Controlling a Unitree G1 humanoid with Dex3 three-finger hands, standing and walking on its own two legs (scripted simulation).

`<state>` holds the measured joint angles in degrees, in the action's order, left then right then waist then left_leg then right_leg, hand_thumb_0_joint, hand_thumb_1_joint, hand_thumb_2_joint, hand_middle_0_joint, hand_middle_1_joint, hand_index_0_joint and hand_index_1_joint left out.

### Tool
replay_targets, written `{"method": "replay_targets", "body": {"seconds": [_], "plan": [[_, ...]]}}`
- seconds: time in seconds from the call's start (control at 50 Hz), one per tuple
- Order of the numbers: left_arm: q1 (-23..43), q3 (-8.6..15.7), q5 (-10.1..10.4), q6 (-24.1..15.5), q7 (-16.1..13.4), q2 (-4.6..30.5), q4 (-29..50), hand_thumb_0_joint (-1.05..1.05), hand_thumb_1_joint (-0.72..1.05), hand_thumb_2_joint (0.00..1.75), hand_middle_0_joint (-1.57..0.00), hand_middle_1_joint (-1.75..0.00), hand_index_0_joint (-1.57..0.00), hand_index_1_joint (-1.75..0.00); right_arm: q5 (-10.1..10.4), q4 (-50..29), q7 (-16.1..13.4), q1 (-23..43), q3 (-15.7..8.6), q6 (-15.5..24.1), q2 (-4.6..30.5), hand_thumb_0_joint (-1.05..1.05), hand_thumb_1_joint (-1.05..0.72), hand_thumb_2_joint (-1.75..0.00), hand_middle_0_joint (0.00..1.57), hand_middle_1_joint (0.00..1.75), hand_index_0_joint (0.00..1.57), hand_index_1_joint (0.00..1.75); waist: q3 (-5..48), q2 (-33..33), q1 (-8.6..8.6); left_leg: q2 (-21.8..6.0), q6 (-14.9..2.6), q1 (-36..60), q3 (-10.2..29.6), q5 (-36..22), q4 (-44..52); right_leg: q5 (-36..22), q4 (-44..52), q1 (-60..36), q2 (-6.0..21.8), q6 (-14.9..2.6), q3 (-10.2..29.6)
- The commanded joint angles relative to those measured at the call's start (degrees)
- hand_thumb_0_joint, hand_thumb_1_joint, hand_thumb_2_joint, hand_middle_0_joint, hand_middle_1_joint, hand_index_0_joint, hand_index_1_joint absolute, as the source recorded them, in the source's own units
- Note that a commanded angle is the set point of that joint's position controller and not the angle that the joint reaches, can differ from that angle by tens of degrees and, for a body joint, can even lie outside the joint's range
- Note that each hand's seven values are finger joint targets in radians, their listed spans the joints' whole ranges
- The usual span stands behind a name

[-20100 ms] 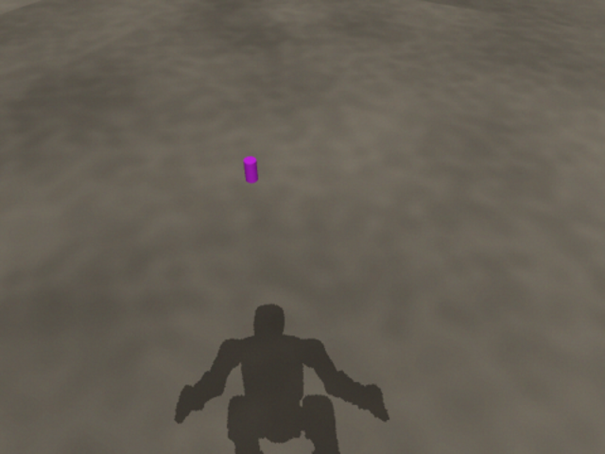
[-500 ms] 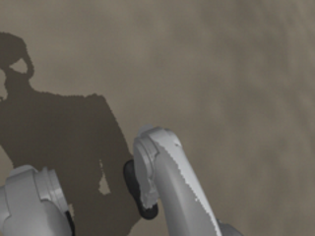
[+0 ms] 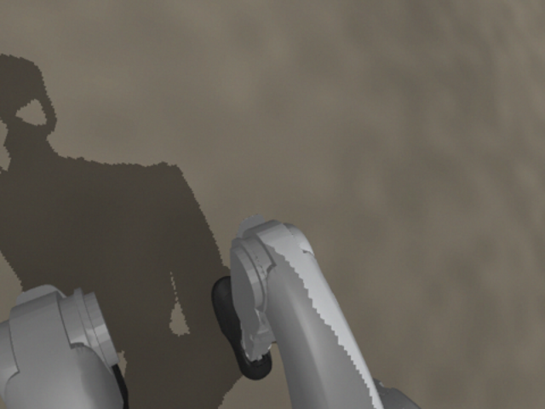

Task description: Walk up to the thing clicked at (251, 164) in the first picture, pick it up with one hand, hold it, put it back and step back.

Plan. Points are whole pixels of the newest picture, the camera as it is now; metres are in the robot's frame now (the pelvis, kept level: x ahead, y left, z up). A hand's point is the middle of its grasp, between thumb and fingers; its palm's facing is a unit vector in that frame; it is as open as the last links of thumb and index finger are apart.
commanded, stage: close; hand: left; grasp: from above
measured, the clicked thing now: out of the picture +0.49 +0.28 -0.25
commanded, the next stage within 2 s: settle in 0.06 s
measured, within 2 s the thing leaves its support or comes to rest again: leaves its support in 0.44 s
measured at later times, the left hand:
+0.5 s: hand out of the picture +0.48 +0.29 -0.21, palm faces -0.39 -0.11 -0.91, open 10.2 cm
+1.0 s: hand out of the picture +0.47 +0.29 -0.10, palm faces -0.43 -0.08 -0.90, open 10.2 cm
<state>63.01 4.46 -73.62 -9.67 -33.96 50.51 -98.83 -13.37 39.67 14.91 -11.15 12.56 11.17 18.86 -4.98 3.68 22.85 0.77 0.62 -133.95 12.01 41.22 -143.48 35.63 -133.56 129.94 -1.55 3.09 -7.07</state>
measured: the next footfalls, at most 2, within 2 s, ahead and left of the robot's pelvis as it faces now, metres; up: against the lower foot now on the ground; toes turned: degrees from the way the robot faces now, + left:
none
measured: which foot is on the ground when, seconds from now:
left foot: down 0.00-1.00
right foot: down 0.00-1.00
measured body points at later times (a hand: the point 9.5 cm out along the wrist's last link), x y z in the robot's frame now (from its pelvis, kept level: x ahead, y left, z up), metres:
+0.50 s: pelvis +0.00 +0.00 +0.00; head +0.26 +0.10 +0.35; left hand +0.49 +0.29 -0.16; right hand +0.02 -0.26 -0.06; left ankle +0.06 +0.12 -0.28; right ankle +0.12 -0.12 -0.28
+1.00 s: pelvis +0.00 -0.01 +0.04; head +0.22 +0.07 +0.42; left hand +0.49 +0.29 -0.05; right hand +0.06 -0.28 -0.06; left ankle +0.06 +0.12 -0.28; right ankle +0.12 -0.12 -0.28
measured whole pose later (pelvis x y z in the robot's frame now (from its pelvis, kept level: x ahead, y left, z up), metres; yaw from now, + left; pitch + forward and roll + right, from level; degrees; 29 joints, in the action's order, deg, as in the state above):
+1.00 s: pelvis +0.00 -0.01 +0.04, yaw +5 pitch +35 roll -8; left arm 59.2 0.4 -69.1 -7.1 -17.2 39.0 -80.8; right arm -7.0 39.7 10.6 -10.8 3.8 2.8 18.0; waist 4.2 -1.9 15.8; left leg 1.2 0.8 -129.4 7.4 39.2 -133.9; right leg 35.8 -128.0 127.0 0.1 2.1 -3.5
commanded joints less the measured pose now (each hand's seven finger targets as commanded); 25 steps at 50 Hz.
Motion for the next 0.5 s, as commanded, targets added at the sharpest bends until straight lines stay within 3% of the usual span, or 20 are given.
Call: {"method": "replay_targets", "body": {"seconds": [0.0, 0.04, 0.06, 0.08, 0.1, 0.14, 0.18, 0.26, 0.32, 0.36, 0.4, 0.44, 0.46, 0.48], "plan": [[16.2, -0.4, 0.0, -0.3, -1.0, 8.8, 5.3, 0.00, 0.41, 0.97, -0.78, -0.94, -0.78, -0.93, 0.0, 0.7, -0.4, -11.6, -4.9, 0.5, 17.5, 0.00, -0.90, -0.90, 0.20, 0.30, 0.20, 0.30, 32.9, -23.9, 3.36, -0.8, -1.53, 25.2, -5.9, -10.2, 14.9, -10.9, 11.1, -19.7, -1.8, -4.60, -6.7], [15.3, 0.4, -0.2, -0.2, -1.2, 10.5, 5.9, 0.00, 0.44, 1.00, -0.81, -0.94, -0.81, -0.95, 0.3, 0.8, -0.6, -12.0, -5.1, 0.4, 17.7, 0.00, -0.91, -0.90, 0.20, 0.30, 0.20, 0.30, 34.7, -24.7, 2.26, -0.8, -1.39, 26.9, -5.8, -11.2, 15.8, -11.6, 11.1, -21.0, -1.9, -4.58, -6.5], [14.9, -0.5, 0.0, -0.2, -1.2, 8.7, 3.7, 0.00, 0.46, 0.98, -0.82, -0.93, -0.82, -0.93, 0.2, 0.7, -0.6, -11.5, -5.0, 0.3, 17.4, 0.00, -0.91, -0.91, 0.20, 0.30, 0.20, 0.30, 33.1, -23.6, 2.92, -0.8, -1.46, 25.2, -5.8, -9.4, 15.7, -10.1, 11.5, -20.3, -1.9, -4.75, -6.6], [16.0, -0.5, -0.5, -0.3, -1.0, 8.9, 5.5, 0.00, 0.47, 1.00, -0.84, -0.94, -0.84, -0.94, 0.0, 0.7, -0.4, -12.3, -4.9, 0.4, 17.5, 0.00, -0.91, -0.90, 0.20, 0.30, 0.20, 0.30, 34.1, -24.2, 3.39, -0.8, -1.46, 26.5, -5.8, -10.9, 15.8, -11.5, 11.4, -21.1, -2.0, -4.46, -6.7], [16.4, -0.1, -0.1, -0.5, -1.4, 9.5, 5.7, 0.00, 0.49, 1.00, -0.84, -0.94, -0.84, -0.94, 0.2, 0.7, -0.6, -11.8, -4.8, 0.4, 17.5, 0.00, -0.91, -0.90, 0.20, 0.30, 0.20, 0.30, 34.0, -24.6, 2.68, -0.8, -1.36, 26.0, -5.5, -10.2, 15.7, -10.7, 11.3, -20.2, -1.8, -4.72, -6.8], [16.4, -0.4, -0.4, -0.4, -1.1, 9.3, 4.6, 0.00, 0.49, 1.00, -0.86, -0.93, -0.86, -0.93, 0.0, 0.4, -0.5, -12.0, -4.7, 0.6, 17.8, 0.00, -0.91, -0.91, 0.20, 0.30, 0.20, 0.30, 32.7, -24.4, 3.81, -0.8, -1.41, 25.8, -5.4, -10.2, 15.7, -10.7, 11.1, -19.7, -1.7, -4.62, -6.9], [15.7, 0.2, -0.2, -0.3, -1.4, 10.7, 4.8, 0.00, 0.41, 1.01, -0.85, -0.93, -0.85, -0.94, 0.2, 0.4, -0.8, -11.8, -4.6, 0.2, 17.7, 0.00, -0.92, -0.91, 0.20, 0.30, 0.20, 0.30, 34.1, -24.4, 2.74, -0.9, -1.49, 25.4, -5.6, -10.3, 15.9, -10.8, 11.3, -21.1, -2.0, -4.56, -6.7], [17.3, -0.1, 0.0, 0.0, -1.0, 9.7, 5.4, 0.00, 0.37, 1.02, -0.85, -0.91, -0.83, -0.94, 0.0, -0.1, -0.6, -11.9, -4.7, 0.4, 17.8, 0.00, -0.92, -0.91, 0.20, 0.30, 0.20, 0.30, 33.2, -24.8, 3.49, -0.8, -1.29, 26.0, -5.5, -9.4, 15.6, -10.1, 11.4, -19.6, -1.6, -4.76, -6.9], [17.2, 1.9, 0.2, 0.1, -0.8, 12.9, 10.9, 0.00, 0.36, 1.02, -0.83, -0.92, -0.81, -0.94, 0.3, 0.3, -0.8, -12.4, -5.6, 0.2, 17.9, 0.00, -0.92, -0.91, 0.20, 0.30, 0.20, 0.30, 38.2, -26.4, 1.48, -0.7, -1.50, 27.3, -6.6, -11.7, 15.6, -12.0, 11.7, -23.4, -1.8, -4.67, -5.9], [16.6, 2.3, 0.0, 0.5, -0.7, 11.6, 11.9, 0.00, 0.36, 1.04, -0.84, -0.92, -0.82, -0.95, 0.4, 0.6, -0.7, -12.7, -6.6, 0.1, 18.2, 0.00, -0.92, -0.91, 0.20, 0.30, 0.20, 0.30, 40.3, -29.5, 0.87, -0.7, -0.89, 30.1, -6.3, -13.1, 16.0, -12.4, 11.3, -21.5, -1.5, -5.29, -6.3], [16.1, 2.0, 0.4, 0.8, -0.3, 9.9, 12.2, 0.00, 0.36, 1.03, -0.85, -0.91, -0.82, -0.94, 0.7, 0.6, -0.6, -12.8, -6.9, -0.3, 17.4, 0.00, -0.92, -0.91, 0.20, 0.30, 0.20, 0.30, 38.1, -27.8, 1.10, -0.7, -0.94, 27.9, -6.2, -11.3, 16.5, -11.2, 11.3, -19.6, -1.6, -5.38, -6.4], [16.1, 4.1, 0.4, 1.2, 0.1, 12.3, 17.2, 0.00, 0.36, 1.05, -0.84, -0.91, -0.82, -0.95, 1.1, 0.6, -0.9, -12.7, -8.3, -0.7, 17.9, 0.00, -0.92, -0.91, 0.20, 0.30, 0.20, 0.30, 42.0, -30.6, -1.05, -0.5, -0.85, 30.0, -6.6, -12.7, 16.8, -11.9, 11.4, -19.9, -1.4, -5.68, -5.9], [16.3, 3.6, 0.2, 1.5, 0.7, 10.7, 17.9, 0.00, 0.36, 1.05, -0.85, -0.91, -0.82, -0.94, 1.2, 0.8, -0.7, -13.0, -8.6, -0.7, 17.4, 0.00, -0.92, -0.91, 0.20, 0.30, 0.20, 0.30, 42.6, -30.9, -0.54, -0.5, -0.70, 31.5, -6.7, -13.7, 16.5, -12.8, 10.9, -19.6, -1.1, -5.80, -5.8], [16.2, 3.4, 0.3, 1.8, 1.2, 10.0, 20.1, 0.00, 0.37, 1.04, -0.84, -0.92, -0.82, -0.94, 1.5, 1.1, -0.5, -12.9, -9.5, -0.9, 17.4, 0.00, -0.92, -0.91, 0.20, 0.30, 0.20, 0.30, 44.3, -32.1, -1.21, -0.6, -0.55, 33.0, -6.9, -14.5, 17.0, -13.2, 10.7, -19.4, -1.1, -5.82, -5.6]]}}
